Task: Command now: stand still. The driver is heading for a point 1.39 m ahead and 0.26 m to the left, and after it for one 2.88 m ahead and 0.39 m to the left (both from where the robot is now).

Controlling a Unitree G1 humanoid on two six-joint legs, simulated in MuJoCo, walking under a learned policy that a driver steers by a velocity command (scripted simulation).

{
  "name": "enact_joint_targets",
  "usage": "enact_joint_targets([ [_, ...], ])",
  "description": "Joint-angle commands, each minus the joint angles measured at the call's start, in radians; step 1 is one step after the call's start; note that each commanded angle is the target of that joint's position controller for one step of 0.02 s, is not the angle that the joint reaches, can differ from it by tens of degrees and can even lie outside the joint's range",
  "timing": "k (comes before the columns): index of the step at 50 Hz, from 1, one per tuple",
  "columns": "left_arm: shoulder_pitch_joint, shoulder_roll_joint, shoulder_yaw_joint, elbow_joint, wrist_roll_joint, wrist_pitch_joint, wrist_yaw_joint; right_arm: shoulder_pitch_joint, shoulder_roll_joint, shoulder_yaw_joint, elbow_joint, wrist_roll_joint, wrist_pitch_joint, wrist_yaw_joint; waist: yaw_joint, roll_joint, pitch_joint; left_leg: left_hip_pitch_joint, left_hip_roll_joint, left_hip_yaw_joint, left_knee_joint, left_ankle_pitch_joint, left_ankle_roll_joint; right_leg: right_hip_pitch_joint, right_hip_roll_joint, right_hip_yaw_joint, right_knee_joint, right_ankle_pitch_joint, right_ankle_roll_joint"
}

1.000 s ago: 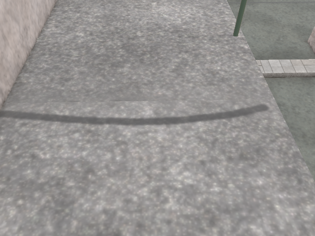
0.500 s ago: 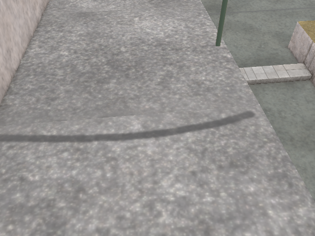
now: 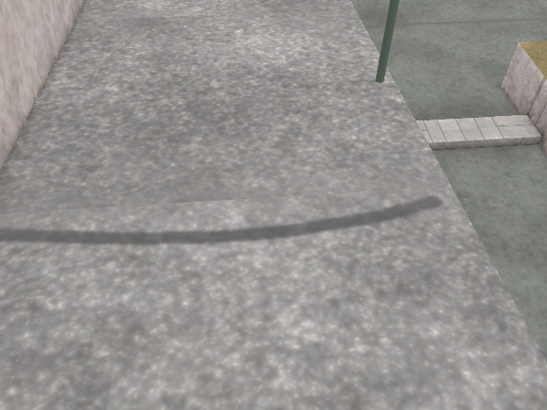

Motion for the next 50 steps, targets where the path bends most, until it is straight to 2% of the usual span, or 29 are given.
enact_joint_targets([
  [1, 0.041, 0.100, 0.023, -0.024, -0.001, -0.009, 0.006, 0.010, -0.110, -0.021, -0.022, 0.000, -0.008, -0.005, 0.000, 0.001, -0.012, 0.017, 0.031, -0.018, -0.074, 0.298, 0.044, -0.025, -0.022, 0.005, -0.075, 0.292, -0.028],
  [14, 0.079, 0.079, 0.013, 0.067, -0.003, -0.010, 0.013, 0.039, -0.086, -0.016, 0.032, 0.001, -0.002, -0.011, 0.000, 0.004, 0.011, 0.014, 0.023, -0.012, -0.096, 0.269, 0.048, -0.035, -0.017, -0.010, -0.093, 0.251, -0.016],
  [15, 0.104, 0.070, 0.011, 0.084, -0.002, -0.007, 0.013, 0.060, -0.079, -0.015, 0.044, 0.001, 0.001, -0.012, 0.002, 0.009, -0.011, 0.019, 0.013, -0.003, -0.101, 0.146, 0.051, -0.023, -0.003, -0.026, -0.090, 0.141, -0.017],
  [17, 0.101, 0.069, 0.013, 0.090, -0.013, -0.005, 0.015, 0.073, -0.101, -0.024, 0.047, 0.016, 0.006, -0.015, -0.005, 0.039, 0.036, -0.036, 0.005, -0.022, -0.119, -0.269, 0.092, -0.087, 0.040, -0.067, -0.036, -0.198, -0.040],
  [18, 0.089, 0.062, 0.010, 0.080, -0.018, -0.013, 0.015, 0.082, -0.109, -0.026, 0.042, 0.021, 0.001, -0.014, -0.011, 0.062, 0.086, -0.075, 0.034, -0.077, -0.160, -0.457, 0.123, -0.145, 0.043, -0.068, -0.013, -0.309, -0.058],
  [19, 0.072, 0.049, 0.005, 0.069, -0.024, -0.031, 0.013, 0.108, -0.122, -0.028, 0.039, 0.025, -0.013, -0.012, -0.024, 0.096, 0.134, -0.084, 0.086, -0.163, -0.212, -0.561, 0.160, -0.214, 0.041, -0.066, 0.036, -0.338, -0.071],
  [20, 0.050, 0.027, -0.001, 0.056, -0.029, -0.053, 0.008, 0.147, -0.151, -0.035, 0.043, 0.029, -0.031, -0.008, -0.036, 0.152, 0.161, -0.060, 0.167, -0.294, -0.273, -0.606, 0.210, -0.279, 0.042, -0.080, 0.122, -0.292, -0.075],
  [21, 0.018, 0.020, -0.002, 0.041, -0.033, -0.074, 0.001, 0.173, -0.183, -0.044, 0.043, 0.028, -0.048, -0.004, -0.044, 0.190, 0.177, -0.033, 0.253, -0.434, -0.331, -0.588, 0.267, -0.335, 0.031, -0.085, 0.202, -0.238, -0.077],
  [22, -0.021, 0.026, -0.002, 0.024, -0.032, -0.091, -0.007, 0.178, -0.193, -0.047, 0.037, 0.023, -0.061, -0.001, -0.051, 0.185, 0.188, -0.035, 0.306, -0.518, -0.356, -0.513, 0.304, -0.366, 0.003, -0.050, 0.247, -0.242, -0.087],
  [23, -0.026, 0.026, -0.003, 0.018, -0.033, -0.102, -0.017, 0.162, -0.190, -0.046, 0.028, 0.018, -0.070, 0.002, -0.041, 0.178, 0.175, -0.022, 0.322, -0.525, -0.348, -0.427, 0.309, -0.372, -0.020, -0.030, 0.241, -0.262, -0.099],
  [24, -0.005, 0.028, -0.002, 0.026, -0.033, -0.110, -0.027, 0.136, -0.178, -0.045, 0.017, 0.024, -0.071, 0.005, -0.024, 0.170, 0.148, -0.013, 0.308, -0.472, -0.330, -0.355, 0.287, -0.330, -0.033, -0.029, 0.172, -0.255, -0.111],
  [25, 0.044, 0.033, 0.002, 0.048, -0.036, -0.116, -0.034, 0.091, -0.173, -0.044, 0.003, 0.034, -0.064, 0.007, 0.008, 0.163, 0.115, -0.052, 0.267, -0.381, -0.311, -0.291, 0.246, -0.204, -0.027, -0.052, 0.042, -0.176, -0.122],
  [26, 0.139, 0.036, 0.010, 0.095, -0.034, -0.117, -0.037, 0.030, -0.176, -0.046, -0.016, 0.042, -0.053, 0.007, 0.061, 0.153, 0.077, -0.151, 0.200, -0.271, -0.273, -0.213, 0.201, 0.012, 0.008, -0.094, -0.088, -0.023, -0.119],
  [27, 0.228, 0.053, 0.023, 0.141, -0.025, -0.109, -0.036, 0.006, -0.154, -0.042, -0.028, 0.039, -0.048, 0.005, 0.091, 0.115, 0.041, -0.230, 0.137, -0.181, -0.180, -0.130, 0.160, 0.165, 0.022, -0.083, -0.092, 0.064, -0.099],
  [28, 0.349, 0.115, 0.044, 0.168, -0.020, -0.105, -0.031, -0.040, -0.093, -0.025, -0.053, 0.037, -0.053, 0.002, 0.137, -0.069, 0.023, -0.321, 0.044, -0.039, 0.072, -0.080, 0.090, 0.240, -0.111, 0.132, -0.212, -0.045, -0.147],
  [29, 0.411, 0.199, 0.059, 0.163, -0.015, -0.110, -0.038, -0.057, -0.063, -0.019, -0.093, 0.029, -0.073, -0.005, 0.141, -0.313, 0.024, -0.488, -0.052, 0.058, 0.386, -0.205, 0.047, 0.333, -0.313, 0.496, -0.356, 0.010, -0.246],
  [30, 0.389, 0.114, 0.022, 0.145, -0.010, -0.109, -0.048, -0.050, -0.098, -0.024, -0.082, -0.013, -0.088, 0.003, 0.109, -0.206, 0.035, -0.489, -0.024, -0.044, 0.504, -0.325, 0.059, 0.301, -0.305, 0.446, -0.252, 0.411, -0.217],
  [31, 0.375, 0.156, 0.031, 0.155, 0.006, -0.115, -0.053, 0.029, -0.043, -0.019, -0.083, 0.023, -0.093, 0.007, 0.058, -0.307, 0.008, -0.576, -0.010, -0.041, 0.578, -0.323, 0.077, 0.307, -0.364, 0.552, -0.309, 0.187, -0.299],
  [32, 0.297, 0.118, 0.020, 0.127, -0.006, -0.124, -0.057, -0.003, -0.086, -0.025, -0.080, 0.040, -0.098, 0.003, 0.050, -0.158, 0.071, -0.617, 0.055, -0.052, 0.613, -0.237, 0.091, 0.273, -0.329, 0.512, -0.338, 0.044, -0.283],
  [33, 0.254, 0.106, 0.012, 0.118, -0.010, -0.121, -0.056, -0.048, -0.101, -0.031, -0.088, 0.040, -0.104, 0.008, 0.049, -0.087, 0.096, -0.654, 0.074, -0.041, 0.578, -0.144, 0.101, 0.264, -0.309, 0.443, -0.360, 0.058, -0.252],
  [34, 0.235, 0.093, 0.001, 0.110, -0.010, -0.117, -0.054, -0.052, -0.094, -0.034, -0.081, 0.035, -0.101, 0.012, 0.043, -0.084, 0.092, -0.614, 0.089, -0.020, 0.536, -0.097, 0.095, 0.250, -0.263, 0.351, -0.369, 0.184, -0.227],
  [35, 0.251, 0.093, 0.001, 0.116, -0.012, -0.110, -0.050, -0.061, -0.097, -0.036, -0.087, 0.022, -0.103, 0.018, 0.044, -0.089, 0.088, -0.608, 0.092, -0.009, 0.470, -0.047, 0.085, 0.259, -0.247, 0.295, -0.375, 0.285, -0.214],
  [37, 0.286, 0.089, -0.003, 0.126, -0.005, -0.099, -0.032, -0.103, -0.069, -0.033, -0.100, 0.015, -0.102, 0.029, 0.053, -0.088, 0.074, -0.572, 0.086, 0.017, 0.355, 0.047, 0.063, 0.253, -0.215, 0.204, -0.387, 0.400, -0.201],
  [40, 0.268, 0.119, 0.000, 0.119, -0.004, -0.091, -0.010, -0.225, -0.031, -0.016, -0.147, 0.014, -0.102, 0.041, 0.067, -0.075, 0.095, -0.462, 0.048, 0.046, 0.087, 0.233, 0.041, 0.142, -0.164, 0.104, -0.411, 0.384, -0.189],
  [42, 0.276, 0.143, 0.007, 0.127, -0.008, -0.092, -0.006, -0.281, -0.023, -0.006, -0.172, 0.016, -0.103, 0.050, 0.085, -0.085, 0.107, -0.341, 0.018, 0.063, -0.024, 0.371, 0.034, 0.047, -0.150, 0.072, -0.428, 0.292, -0.184],
  [45, 0.274, 0.137, 0.014, 0.150, -0.024, -0.098, -0.006, -0.313, -0.063, -0.008, -0.214, 0.024, -0.101, 0.058, 0.074, -0.095, 0.130, -0.313, 0.035, 0.005, -0.101, 0.448, 0.063, 0.074, -0.186, 0.074, -0.401, 0.273, -0.168],
  [47, 0.279, 0.140, 0.022, 0.160, -0.025, -0.090, -0.004, -0.315, -0.090, -0.013, -0.225, 0.020, -0.108, 0.065, 0.065, -0.074, 0.117, -0.322, 0.043, -0.013, -0.125, 0.416, 0.088, 0.159, -0.211, 0.076, -0.326, 0.335, -0.156],
  [49, 0.270, 0.167, 0.033, 0.157, -0.018, -0.075, -0.006, -0.247, -0.122, -0.026, -0.210, 0.018, -0.115, 0.069, 0.029, -0.060, 0.061, -0.248, 0.022, -0.001, -0.113, 0.324, 0.111, 0.229, -0.222, 0.081, -0.192, 0.529, -0.147],
  [50, 0.253, 0.178, 0.035, 0.151, -0.011, -0.067, -0.013, -0.137, -0.153, -0.043, -0.177, 0.019, -0.119, 0.065, -0.024, -0.051, -0.011, -0.129, -0.007, 0.025, -0.109, 0.298, 0.131, 0.244, -0.200, 0.070, -0.053, 0.671, -0.136],
])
